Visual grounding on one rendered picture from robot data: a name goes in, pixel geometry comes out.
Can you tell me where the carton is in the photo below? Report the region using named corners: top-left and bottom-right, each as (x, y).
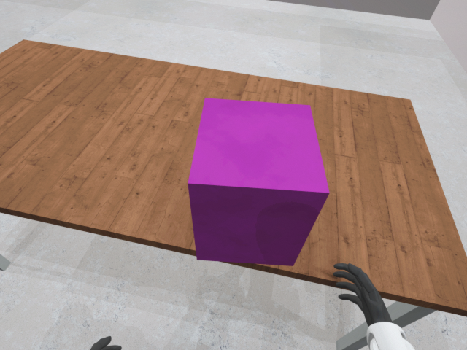
top-left (188, 98), bottom-right (329, 266)

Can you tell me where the robot right forearm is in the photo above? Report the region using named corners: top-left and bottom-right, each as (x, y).
top-left (366, 322), bottom-right (415, 350)

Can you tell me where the table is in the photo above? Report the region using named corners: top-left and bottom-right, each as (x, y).
top-left (0, 39), bottom-right (467, 350)

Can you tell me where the right robot hand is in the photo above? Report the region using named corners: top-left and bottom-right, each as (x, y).
top-left (333, 263), bottom-right (393, 326)

